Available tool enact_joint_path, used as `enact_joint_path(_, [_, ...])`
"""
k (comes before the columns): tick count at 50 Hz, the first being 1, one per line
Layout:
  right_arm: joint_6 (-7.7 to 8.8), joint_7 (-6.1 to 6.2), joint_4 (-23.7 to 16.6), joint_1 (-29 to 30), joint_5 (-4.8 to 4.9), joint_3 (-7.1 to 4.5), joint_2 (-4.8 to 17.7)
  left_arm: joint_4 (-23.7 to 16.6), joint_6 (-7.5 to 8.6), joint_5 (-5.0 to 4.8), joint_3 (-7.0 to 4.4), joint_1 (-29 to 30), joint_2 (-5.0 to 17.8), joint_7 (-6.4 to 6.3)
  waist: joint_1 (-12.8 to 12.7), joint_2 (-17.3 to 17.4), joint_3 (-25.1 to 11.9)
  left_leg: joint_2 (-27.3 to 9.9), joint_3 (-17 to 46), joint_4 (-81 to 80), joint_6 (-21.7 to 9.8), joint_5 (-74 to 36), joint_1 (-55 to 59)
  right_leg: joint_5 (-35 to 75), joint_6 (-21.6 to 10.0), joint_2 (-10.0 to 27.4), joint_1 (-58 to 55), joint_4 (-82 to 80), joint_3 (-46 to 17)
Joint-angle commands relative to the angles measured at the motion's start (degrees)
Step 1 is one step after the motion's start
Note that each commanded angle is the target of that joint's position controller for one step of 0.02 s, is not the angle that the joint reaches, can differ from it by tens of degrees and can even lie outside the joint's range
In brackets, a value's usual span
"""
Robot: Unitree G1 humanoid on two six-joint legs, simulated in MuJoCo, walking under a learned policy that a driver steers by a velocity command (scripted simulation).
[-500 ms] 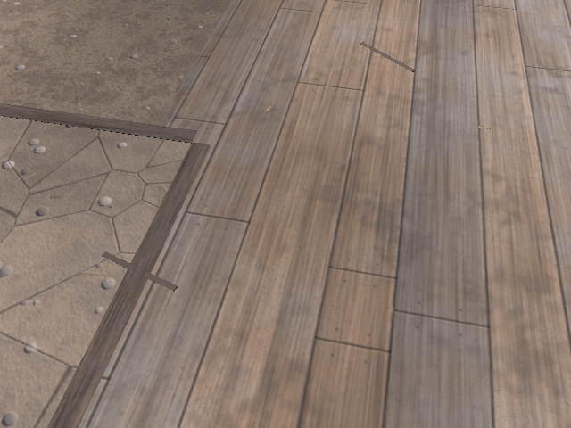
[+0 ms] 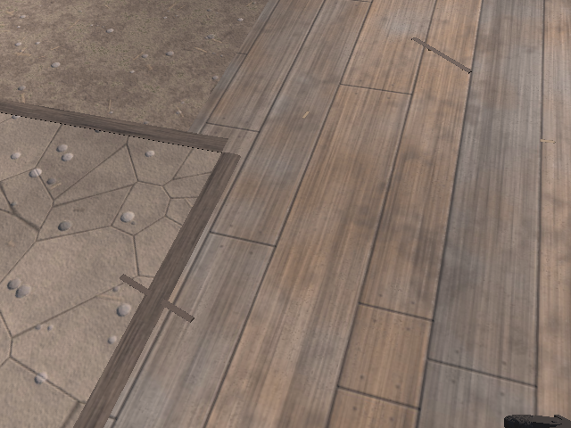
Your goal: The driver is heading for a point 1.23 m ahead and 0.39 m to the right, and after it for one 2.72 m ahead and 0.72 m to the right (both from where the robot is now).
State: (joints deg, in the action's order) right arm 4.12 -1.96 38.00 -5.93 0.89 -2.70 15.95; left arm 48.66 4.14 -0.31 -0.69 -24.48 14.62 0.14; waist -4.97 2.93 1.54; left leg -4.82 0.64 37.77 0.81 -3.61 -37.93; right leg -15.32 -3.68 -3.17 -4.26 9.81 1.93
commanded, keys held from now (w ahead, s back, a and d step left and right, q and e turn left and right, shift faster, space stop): w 0.24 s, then no key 0.22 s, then e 0.48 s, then w+e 0.06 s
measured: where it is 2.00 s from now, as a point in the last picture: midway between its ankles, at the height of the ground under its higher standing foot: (440, 345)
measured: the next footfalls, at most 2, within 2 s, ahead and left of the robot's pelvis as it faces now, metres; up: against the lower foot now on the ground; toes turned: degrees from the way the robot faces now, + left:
left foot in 0.16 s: +0.29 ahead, +0.12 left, +0.00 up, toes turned +1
right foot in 0.60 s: +0.48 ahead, -0.10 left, +0.00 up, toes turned -2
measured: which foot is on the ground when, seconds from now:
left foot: up 0.00-0.14, down 0.16-0.62, up 0.64-1.00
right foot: down 0.00-0.18, up 0.20-0.58, down 0.60-1.00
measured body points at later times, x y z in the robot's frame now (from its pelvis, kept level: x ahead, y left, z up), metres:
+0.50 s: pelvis +0.27 +0.03 +0.00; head +0.31 +0.03 +0.45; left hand +0.45 +0.28 -0.10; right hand +0.33 -0.25 -0.12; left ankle +0.25 +0.12 -0.74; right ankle +0.43 -0.12 -0.70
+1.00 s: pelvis +0.37 +0.02 -0.01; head +0.40 +0.02 +0.44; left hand +0.57 +0.27 -0.11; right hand +0.43 -0.28 -0.12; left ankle +0.41 +0.15 -0.74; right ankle +0.44 -0.10 -0.74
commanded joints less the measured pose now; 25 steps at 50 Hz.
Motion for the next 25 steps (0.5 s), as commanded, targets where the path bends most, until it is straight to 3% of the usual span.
enact_joint_path(1, [1.67, -1.13, -6.80, 10.72, 0.38, 0.05, 1.90, -1.18, 0.04, -0.40, -2.71, -2.73, 10.58, -0.52, -0.92, -6.30, 6.18, 2.20, -1.95, -6.26, -0.84, -2.51, -0.77, 20.80, -6.65, 15.09, 2.76, -3.01, -6.17])
enact_joint_path(4, [2.16, -1.92, -7.49, 11.46, 0.42, -0.30, 3.20, -0.41, -0.69, -0.68, -3.23, -2.70, 11.32, -0.79, 1.10, -7.23, 5.12, 3.50, -1.90, -9.36, -3.58, 2.09, 0.83, 31.52, -5.89, 17.30, -2.88, 1.37, -6.11])
enact_joint_path(6, [1.90, -1.46, -6.11, 5.72, 0.12, -1.53, 5.96, -0.51, -1.21, -0.40, -3.86, -1.84, 12.99, -1.13, 4.98, -9.59, -0.55, 6.68, -3.83, -8.91, -5.94, 6.76, 9.87, 51.73, -4.88, 17.14, -5.46, 9.94, -5.61])
enact_joint_path(7, [1.69, -0.85, -3.79, -2.67, 0.16, -2.72, 8.19, -0.80, -1.77, -0.10, -3.79, -0.66, 12.97, -1.25, 9.69, -9.44, -6.30, 8.16, -5.28, -10.54, -7.82, 5.35, 21.03, 58.62, -3.67, 15.29, -3.94, 20.03, -3.79])
enact_joint_path(8, [1.31, 0.03, -1.39, -12.81, -0.25, -3.53, 10.43, -1.84, -1.81, 0.47, -3.24, -0.03, 12.08, -1.47, 14.16, -8.44, -13.70, 2.56, 0.28, -7.77, -10.69, 3.67, 39.99, 49.86, -2.22, 13.81, 7.50, 33.63, -3.67])
enact_joint_path(9, [1.12, 0.32, -0.07, -19.14, -1.64, -4.84, 16.03, -3.46, -0.88, 0.86, -0.87, -7.41, 3.83, -0.73, 10.81, 5.90, -23.89, -14.16, 28.13, -7.94, -20.63, 13.08, 65.11, 12.64, 1.92, 3.37, 32.70, 58.26, -2.67])
enact_joint_path(10, [1.07, 0.34, 0.82, -20.10, -0.89, -3.63, 10.79, -2.04, 0.59, -0.19, -1.05, -6.71, 6.13, -0.25, 12.06, 7.87, -28.38, -18.05, 43.73, -17.53, -22.13, 20.72, 66.36, -16.68, 1.79, -0.52, 40.26, 66.62, -10.98])
enact_joint_path(11, [0.88, 0.65, 0.82, -15.25, -0.29, -2.67, 8.38, -4.51, 1.39, -2.23, -2.62, 0.79, 10.97, 0.19, 11.62, 5.41, -16.14, -15.47, 34.74, -20.12, -18.58, 23.81, 57.18, -14.17, 1.33, 3.32, 45.55, 68.90, -10.67])
enact_joint_path(12, [0.78, 0.76, 0.66, -10.95, -0.12, -2.26, 7.27, -6.04, 1.91, -2.49, -2.49, 5.15, 10.92, 0.20, 9.76, 1.08, -8.91, -13.29, 26.78, -22.17, -16.70, 20.73, 47.08, -8.71, 1.01, 6.45, 45.16, 65.82, -8.39])
enact_joint_path(13, [0.93, 0.55, 0.63, -7.51, -0.61, -1.79, 6.04, -6.27, 1.91, -1.58, -2.56, 7.34, 9.97, -0.08, 7.59, -2.10, -3.69, -11.04, 21.09, -23.98, -15.83, 10.11, 38.18, -5.50, 1.74, 8.17, 43.20, 62.18, -6.85])
enact_joint_path(14, [1.37, 0.38, 0.50, -5.57, -1.47, -1.45, 5.13, -5.76, 1.33, -0.69, -2.82, 5.91, 9.39, -0.30, 5.12, -1.26, -2.09, -9.20, 16.28, -25.32, -15.45, -0.47, 32.11, -3.62, 2.51, 9.65, 38.88, 60.19, -6.85])
enact_joint_path(15, [1.74, 0.20, 0.87, -4.61, -1.76, -1.53, 5.12, -5.01, 0.62, -0.46, -2.63, 3.59, 8.26, -0.39, 3.56, 0.17, -2.50, -8.48, 13.26, -25.98, -16.11, -9.47, 28.38, -3.77, 3.66, 9.98, 34.84, 58.90, -6.77])
enact_joint_path(17, [2.67, 0.01, 2.50, -3.77, -1.42, -1.46, 5.25, -4.36, -0.46, -0.04, -2.27, 1.57, 6.23, -0.75, 1.71, 0.44, -2.53, -7.15, 6.96, -26.21, -16.30, -22.14, 23.90, -2.99, 5.64, 9.71, 31.86, 53.75, -5.47])
enact_joint_path(19, [2.68, 0.47, 3.75, -3.16, -1.38, -1.65, 6.65, -5.81, -0.78, 0.68, -1.93, 4.83, 5.31, -1.08, 1.80, 1.24, -1.93, -5.28, 2.39, -26.28, -15.43, -26.87, 22.07, 2.21, 6.77, 9.21, 31.79, 45.34, -4.11])
enact_joint_path(21, [1.99, 1.06, 4.76, -4.02, -1.38, -1.67, 7.26, -6.65, -0.60, 1.00, -1.36, 8.68, 4.09, -0.74, 3.41, 1.32, -3.13, -2.80, -0.88, -25.63, -13.82, -24.95, 22.31, 11.01, 6.56, 8.34, 28.97, 35.73, -2.99])
enact_joint_path(23, [1.23, 1.42, 6.28, -6.74, -1.26, -1.71, 8.26, -7.52, -0.44, 0.64, -1.38, 12.67, 4.30, -0.27, 5.56, 0.70, -4.25, -3.44, -0.35, -25.16, -13.09, -21.17, 25.20, 17.93, 6.17, 7.19, 27.61, 29.31, -3.14])
enact_joint_path(25, [0.57, 1.67, 7.41, -6.96, -1.24, -1.67, 8.69, -8.01, -0.52, 0.19, -1.71, 14.02, 5.42, 0.21, 5.91, 1.25, -4.59, -5.34, 0.05, -24.09, -12.61, -17.24, 28.53, 19.44, 5.26, 7.02, 27.31, 25.96, -4.25])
